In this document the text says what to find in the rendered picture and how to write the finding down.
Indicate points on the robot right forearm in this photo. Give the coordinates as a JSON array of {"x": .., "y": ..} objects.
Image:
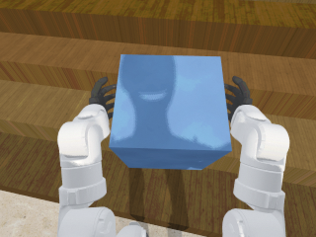
[{"x": 263, "y": 156}]

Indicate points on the robot right upper arm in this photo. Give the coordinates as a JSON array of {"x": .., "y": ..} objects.
[{"x": 239, "y": 222}]

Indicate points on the robot left upper arm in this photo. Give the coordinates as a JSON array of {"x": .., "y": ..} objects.
[{"x": 88, "y": 222}]

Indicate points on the robot left forearm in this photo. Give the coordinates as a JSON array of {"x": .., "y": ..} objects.
[{"x": 80, "y": 155}]

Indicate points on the robot left hand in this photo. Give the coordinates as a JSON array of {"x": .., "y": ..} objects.
[{"x": 97, "y": 95}]

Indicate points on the robot right hand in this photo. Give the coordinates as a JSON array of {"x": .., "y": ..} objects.
[{"x": 242, "y": 96}]

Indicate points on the left robot shin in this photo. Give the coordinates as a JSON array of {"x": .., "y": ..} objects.
[{"x": 134, "y": 223}]

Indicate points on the carton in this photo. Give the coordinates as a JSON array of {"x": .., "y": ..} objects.
[{"x": 170, "y": 112}]

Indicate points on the robot left thigh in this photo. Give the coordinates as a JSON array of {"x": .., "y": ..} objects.
[{"x": 132, "y": 231}]

